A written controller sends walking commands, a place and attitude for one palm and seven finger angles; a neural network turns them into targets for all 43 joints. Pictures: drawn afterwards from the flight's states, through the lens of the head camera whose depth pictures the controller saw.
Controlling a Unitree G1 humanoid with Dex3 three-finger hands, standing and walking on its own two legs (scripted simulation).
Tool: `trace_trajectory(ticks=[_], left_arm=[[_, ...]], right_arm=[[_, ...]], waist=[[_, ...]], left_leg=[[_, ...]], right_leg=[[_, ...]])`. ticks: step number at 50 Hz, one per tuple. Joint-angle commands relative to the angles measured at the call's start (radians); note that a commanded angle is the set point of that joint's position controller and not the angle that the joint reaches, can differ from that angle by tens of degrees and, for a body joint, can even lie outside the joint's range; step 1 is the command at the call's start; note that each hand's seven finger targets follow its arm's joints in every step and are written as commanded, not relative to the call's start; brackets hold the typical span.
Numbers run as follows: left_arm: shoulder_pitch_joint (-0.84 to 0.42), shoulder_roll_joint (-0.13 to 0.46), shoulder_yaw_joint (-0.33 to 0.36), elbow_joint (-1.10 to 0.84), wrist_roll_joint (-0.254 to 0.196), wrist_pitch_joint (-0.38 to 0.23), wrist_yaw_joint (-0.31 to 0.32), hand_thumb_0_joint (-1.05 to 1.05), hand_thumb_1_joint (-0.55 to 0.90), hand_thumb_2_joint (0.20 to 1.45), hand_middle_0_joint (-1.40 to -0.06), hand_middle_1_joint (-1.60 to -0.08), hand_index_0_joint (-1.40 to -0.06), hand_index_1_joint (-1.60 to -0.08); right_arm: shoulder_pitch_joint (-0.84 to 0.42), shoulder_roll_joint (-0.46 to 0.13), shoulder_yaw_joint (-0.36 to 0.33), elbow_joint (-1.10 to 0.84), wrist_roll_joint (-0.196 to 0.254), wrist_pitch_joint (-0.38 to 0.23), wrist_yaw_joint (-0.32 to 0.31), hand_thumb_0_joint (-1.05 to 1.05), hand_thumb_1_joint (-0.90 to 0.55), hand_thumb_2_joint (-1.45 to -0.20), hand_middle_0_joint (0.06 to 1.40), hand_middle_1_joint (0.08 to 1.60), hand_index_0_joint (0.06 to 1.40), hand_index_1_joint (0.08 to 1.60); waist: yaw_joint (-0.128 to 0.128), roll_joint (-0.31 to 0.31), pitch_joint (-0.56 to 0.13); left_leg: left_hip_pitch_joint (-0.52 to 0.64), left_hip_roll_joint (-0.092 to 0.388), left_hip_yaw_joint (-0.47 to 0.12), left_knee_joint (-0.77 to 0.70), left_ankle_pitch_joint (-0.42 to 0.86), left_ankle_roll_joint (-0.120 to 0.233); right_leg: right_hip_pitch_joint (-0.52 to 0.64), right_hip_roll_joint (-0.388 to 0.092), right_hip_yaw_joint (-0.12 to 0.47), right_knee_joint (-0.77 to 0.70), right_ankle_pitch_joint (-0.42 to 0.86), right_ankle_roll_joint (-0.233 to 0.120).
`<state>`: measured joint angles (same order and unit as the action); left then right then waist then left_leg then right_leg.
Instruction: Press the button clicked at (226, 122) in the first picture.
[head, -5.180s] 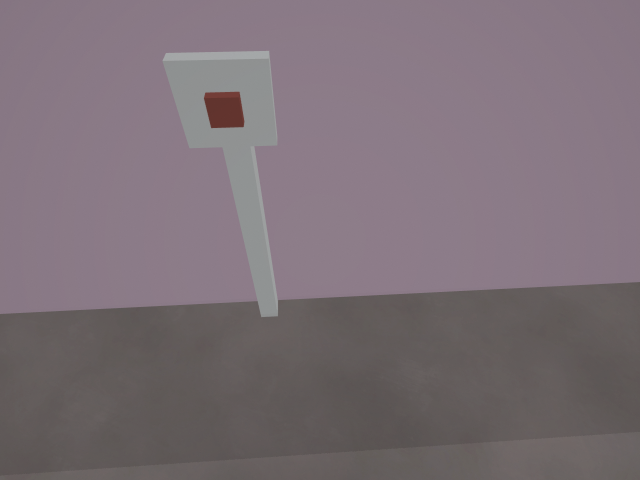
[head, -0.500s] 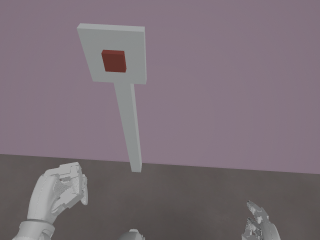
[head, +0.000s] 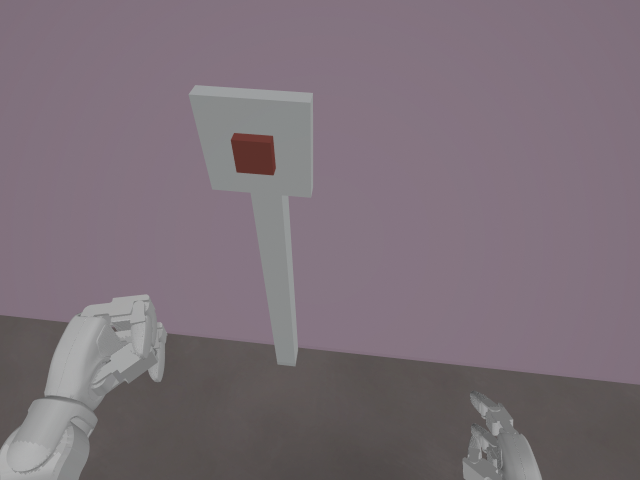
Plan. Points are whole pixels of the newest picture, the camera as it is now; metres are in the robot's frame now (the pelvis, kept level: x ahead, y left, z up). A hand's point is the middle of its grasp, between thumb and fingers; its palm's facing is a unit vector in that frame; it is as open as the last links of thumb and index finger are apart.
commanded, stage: raise the hand and make a fist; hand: left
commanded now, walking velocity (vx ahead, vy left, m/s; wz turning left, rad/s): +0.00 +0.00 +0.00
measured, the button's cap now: (254, 153) +0.56 +0.16 +0.11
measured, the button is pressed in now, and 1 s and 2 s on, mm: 0 0 0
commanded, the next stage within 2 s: aim a knuckle at the button in 0.46 s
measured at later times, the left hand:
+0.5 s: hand (166, 351) +0.22 +0.18 +0.11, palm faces -0.01 -1.00 -0.05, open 3.1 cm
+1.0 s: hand (212, 285) +0.31 +0.16 +0.10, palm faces -0.04 -1.00 -0.03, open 3.1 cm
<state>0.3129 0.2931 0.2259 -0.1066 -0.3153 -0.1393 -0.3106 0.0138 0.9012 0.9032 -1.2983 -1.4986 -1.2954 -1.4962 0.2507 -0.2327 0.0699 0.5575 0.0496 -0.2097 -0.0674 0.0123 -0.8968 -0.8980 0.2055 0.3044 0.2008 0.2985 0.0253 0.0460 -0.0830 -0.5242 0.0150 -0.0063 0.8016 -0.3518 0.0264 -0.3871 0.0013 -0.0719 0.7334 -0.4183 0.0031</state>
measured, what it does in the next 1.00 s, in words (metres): stands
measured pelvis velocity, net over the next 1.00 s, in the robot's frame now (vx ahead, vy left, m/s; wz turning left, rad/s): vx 0.00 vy -0.02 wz -0.02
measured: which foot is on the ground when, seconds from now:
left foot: down 0.00-1.00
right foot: down 0.00-1.00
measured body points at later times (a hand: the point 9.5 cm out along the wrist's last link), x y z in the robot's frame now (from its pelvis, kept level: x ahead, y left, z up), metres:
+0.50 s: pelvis +0.00 -0.02 +0.01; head -0.01 -0.03 +0.46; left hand +0.22 +0.24 +0.11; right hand +0.17 -0.25 -0.06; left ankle +0.04 +0.10 -0.71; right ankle -0.02 -0.12 -0.71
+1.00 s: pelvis +0.00 -0.02 +0.01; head +0.01 -0.03 +0.46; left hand +0.31 +0.22 +0.10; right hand +0.15 -0.27 -0.08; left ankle +0.04 +0.10 -0.71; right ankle -0.02 -0.12 -0.71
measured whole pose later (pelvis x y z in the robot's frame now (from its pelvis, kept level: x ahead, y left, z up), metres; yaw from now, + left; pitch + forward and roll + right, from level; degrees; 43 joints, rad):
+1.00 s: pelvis +0.00 -0.02 +0.01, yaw -1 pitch +4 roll -1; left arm -0.06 0.28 0.21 0.26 -0.27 -0.16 -0.27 0.01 0.90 0.90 -1.30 -1.50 -1.30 -1.50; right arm 0.25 -0.25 0.04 0.62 0.05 -0.19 -0.08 0.01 -0.90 -0.90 0.20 0.30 0.20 0.30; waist -0.01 0.04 -0.06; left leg -0.47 0.03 0.02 0.71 -0.31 0.00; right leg -0.37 0.01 -0.05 0.70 -0.39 -0.02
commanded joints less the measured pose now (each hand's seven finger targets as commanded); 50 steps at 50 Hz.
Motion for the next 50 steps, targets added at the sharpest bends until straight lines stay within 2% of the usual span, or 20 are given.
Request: trace_trajectory(ticks=[1, 5, 6, 11, 13, 16, 20, 21, 25, 26, 28, 31, 32, 33, 36, 38, 42, 45, 47, 50], left_arm=[[-0.152, 0.176, 0.113, -0.224, -0.028, -0.042, -0.007, 0.0, 0.9, 0.9, -1.3, -1.5, -1.3, -1.5], [-0.131, 0.142, 0.104, -0.176, -0.042, -0.026, -0.019, 0.0, 0.9, 0.9, -1.3, -1.5, -1.3, -1.5], [-0.119, 0.143, 0.108, -0.145, -0.046, -0.02, -0.021, 0.0, 0.9, 0.9, -1.3, -1.5, -1.3, -1.5], [-0.15, 0.161, 0.113, -0.179, -0.038, -0.027, -0.015, 0.0, 0.9, 0.9, -1.3, -1.5, -1.3, -1.5], [-0.158, 0.164, 0.117, -0.21, -0.029, -0.047, -0.004, 0.0, 0.9, 0.9, -1.3, -1.5, -1.3, -1.5], [-0.156, 0.164, 0.121, -0.173, -0.033, -0.062, 0.007, 0.0, 0.9, 0.9, -1.3, -1.5, -1.3, -1.5], [-0.158, 0.154, 0.104, -0.186, -0.025, -0.08, 0.004, 0.0, 0.9, 0.9, -1.3, -1.5, -1.3, -1.5], [-0.164, 0.162, 0.11, -0.178, -0.028, -0.078, 0.003, 0.0, 0.9, 0.9, -1.3, -1.5, -1.3, -1.5], [-0.157, 0.149, 0.1, -0.166, -0.03, -0.077, -0.006, 0.0, 0.9, 0.9, -1.3, -1.5, -1.3, -1.5], [-0.156, 0.158, 0.109, -0.14, -0.034, -0.071, -0.009, 0.0, 0.9, 0.9, -1.3, -1.5, -1.3, -1.5], [-0.168, 0.151, 0.103, -0.16, -0.036, -0.079, -0.014, 0.0, 0.9, 0.9, -1.3, -1.5, -1.3, -1.5], [-0.272, 0.132, 0.068, -0.126, -0.032, -0.084, -0.007, 0.0, 0.9, 0.9, -1.3, -1.5, -1.3, -1.5], [-0.307, 0.153, 0.08, -0.117, -0.026, -0.088, -0.003, 0.0, 0.9, 0.9, -1.3, -1.5, -1.3, -1.5], [-0.339, 0.122, 0.043, -0.095, -0.017, -0.089, -0.002, 0.0, 0.9, 0.9, -1.3, -1.5, -1.3, -1.5], [-0.459, 0.153, 0.044, -0.024, -0.003, -0.089, 0.012, 0.0, 0.9, 0.9, -1.3, -1.5, -1.3, -1.5], [-0.488, 0.163, 0.057, 0.005, 0.005, -0.088, 0.016, 0.0, 0.9, 0.9, -1.3, -1.5, -1.3, -1.5], [-0.499, 0.155, 0.07, 0.088, 0.009, -0.08, 0.028, 0.0, 0.9, 0.9, -1.3, -1.5, -1.3, -1.5], [-0.554, 0.16, 0.07, 0.13, 0.021, -0.08, 0.044, 0.0, 0.9, 0.9, -1.3, -1.5, -1.3, -1.5], [-0.557, 0.149, 0.065, 0.161, 0.026, -0.08, 0.054, 0.0, 0.9, 0.9, -1.3, -1.5, -1.3, -1.5], [-0.66, 0.155, 0.06, 0.185, 0.04, -0.093, 0.067, 0.0, 0.9, 0.9, -1.3, -1.5, -1.3, -1.5]], right_arm=[[-0.087, -0.138, -0.065, -0.153, 0.0, -0.077, -0.013, 0.0, -0.9, -0.9, 0.2, 0.3, 0.2, 0.3], [-0.088, -0.138, -0.067, -0.144, 0.004, -0.086, -0.015, 0.0, -0.9, -0.9, 0.2, 0.3, 0.2, 0.3], [-0.088, -0.14, -0.068, -0.144, 0.004, -0.085, -0.014, 0.0, -0.9, -0.9, 0.2, 0.3, 0.2, 0.3], [-0.091, -0.143, -0.073, -0.149, 0.003, -0.087, -0.014, 0.0, -0.9, -0.9, 0.2, 0.3, 0.2, 0.3], [-0.089, -0.136, -0.074, -0.15, 0.002, -0.09, -0.013, 0.0, -0.9, -0.9, 0.2, 0.3, 0.2, 0.3], [-0.089, -0.138, -0.072, -0.138, -0.001, -0.088, -0.013, 0.0, -0.9, -0.9, 0.2, 0.3, 0.2, 0.3], [-0.096, -0.135, -0.074, -0.137, 0.004, -0.094, -0.016, 0.0, -0.9, -0.9, 0.2, 0.3, 0.2, 0.3], [-0.092, -0.137, -0.072, -0.135, 0.001, -0.093, -0.015, 0.0, -0.9, -0.9, 0.2, 0.3, 0.2, 0.3], [-0.095, -0.137, -0.073, -0.131, 0.004, -0.098, -0.019, 0.0, -0.9, -0.9, 0.2, 0.3, 0.2, 0.3], [-0.093, -0.138, -0.072, -0.129, 0.002, -0.096, -0.02, 0.0, -0.9, -0.9, 0.2, 0.3, 0.2, 0.3], [-0.099, -0.136, -0.073, -0.13, 0.005, -0.099, -0.021, 0.0, -0.9, -0.9, 0.2, 0.3, 0.2, 0.3], [-0.092, -0.141, -0.068, -0.113, 0.002, -0.097, -0.026, 0.0, -0.9, -0.9, 0.2, 0.3, 0.2, 0.3], [-0.093, -0.143, -0.073, -0.106, 0.004, -0.096, -0.029, 0.0, -0.9, -0.9, 0.2, 0.3, 0.2, 0.3], [-0.093, -0.139, -0.07, -0.102, 0.005, -0.096, -0.031, 0.0, -0.9, -0.9, 0.2, 0.3, 0.2, 0.3], [-0.088, -0.147, -0.069, -0.086, 0.005, -0.091, -0.04, 0.0, -0.9, -0.9, 0.2, 0.3, 0.2, 0.3], [-0.094, -0.142, -0.072, -0.085, 0.005, -0.088, -0.04, 0.0, -0.9, -0.9, 0.2, 0.3, 0.2, 0.3], [-0.092, -0.137, -0.072, -0.088, 0.003, -0.071, -0.031, 0.0, -0.9, -0.9, 0.2, 0.3, 0.2, 0.3], [-0.085, -0.138, -0.074, -0.084, 0.003, -0.054, -0.023, 0.0, -0.9, -0.9, 0.2, 0.3, 0.2, 0.3], [-0.079, -0.14, -0.078, -0.091, 0.0, -0.043, -0.017, 0.0, -0.9, -0.9, 0.2, 0.3, 0.2, 0.3], [-0.064, -0.144, -0.083, -0.079, 0.001, -0.025, -0.012, 0.0, -0.9, -0.9, 0.2, 0.3, 0.2, 0.3]], waist=[[-0.005, 0.024, -0.137], [-0.004, 0.017, -0.114], [-0.002, -0.035, -0.099], [-0.003, -0.024, -0.097], [-0.002, 0.031, -0.118], [-0.009, -0.028, -0.069], [-0.008, 0.036, -0.092], [-0.011, 0.0, -0.086], [-0.012, 0.007, -0.086], [-0.014, -0.037, -0.065], [-0.013, -0.005, -0.088], [-0.034, -0.038, -0.054], [-0.036, -0.017, -0.065], [-0.044, -0.002, -0.053], [-0.053, -0.055, -0.051], [-0.039, -0.009, -0.104], [-0.016, -0.025, -0.154], [-0.021, 0.003, -0.154], [-0.017, -0.04, -0.162], [-0.034, -0.028, -0.175]], left_leg=[[0.222, -0.005, -0.051, -0.157, 0.202, 0.0], [0.231, -0.007, -0.045, -0.173, 0.204, -0.003], [0.212, -0.01, -0.04, -0.17, 0.202, 0.001], [0.21, -0.015, -0.027, -0.17, 0.184, 0.004], [0.235, -0.015, -0.023, -0.173, 0.194, 0.003], [0.202, -0.014, -0.023, -0.17, 0.164, 0.005], [0.225, -0.017, -0.017, -0.175, 0.146, 0.004], [0.212, -0.017, -0.018, -0.172, 0.148, 0.006], [0.218, -0.017, -0.014, -0.171, 0.152, 0.006], [0.199, -0.017, -0.018, -0.168, 0.147, 0.008], [0.217, -0.018, -0.014, -0.169, 0.152, 0.008], [0.206, -0.018, -0.019, -0.164, 0.136, 0.01], [0.213, -0.017, -0.019, -0.164, 0.127, 0.009], [0.217, -0.018, -0.019, -0.169, 0.103, 0.008], [0.204, -0.014, -0.026, -0.172, 0.067, 0.01], [0.223, -0.017, -0.018, -0.172, 0.095, 0.009], [0.231, -0.018, -0.011, -0.171, 0.17, 0.006], [0.24, -0.017, -0.003, -0.171, 0.202, 0.002], [0.231, -0.016, -0.002, -0.167, 0.225, 0.004], [0.244, -0.015, 0.001, -0.163, 0.232, 0.002]], right_leg=[[-0.027, 0.037, -0.005, -0.122, 0.238, -0.025], [-0.023, 0.034, -0.009, -0.138, 0.249, -0.022], [-0.011, 0.036, -0.003, -0.148, 0.255, -0.019], [-0.007, 0.029, 0.014, -0.161, 0.235, -0.013], [-0.008, 0.024, 0.015, -0.158, 0.243, -0.016], [-0.019, 0.028, 0.023, -0.174, 0.21, -0.012], [-0.02, 0.019, 0.031, -0.179, 0.19, -0.012], [-0.01, 0.021, 0.036, -0.183, 0.192, -0.01], [-0.014, 0.017, 0.035, -0.186, 0.206, -0.006], [-0.013, 0.019, 0.042, -0.192, 0.198, -0.004], [-0.011, 0.014, 0.044, -0.191, 0.204, -0.004], [-0.036, 0.018, 0.046, -0.192, 0.186, -0.001], [-0.043, 0.016, 0.049, -0.192, 0.17, -0.002], [-0.061, 0.014, 0.046, -0.196, 0.141, -0.002], [-0.073, 0.015, 0.056, -0.205, 0.081, -0.001], [-0.044, 0.006, 0.064, -0.198, 0.116, -0.005], [-0.003, 0.007, 0.055, -0.173, 0.228, -0.007], [-0.007, 0.01, 0.045, -0.158, 0.28, -0.01], [0.004, 0.012, 0.044, -0.15, 0.314, -0.008], [-0.014, 0.013, 0.041, -0.142, 0.324, -0.009]])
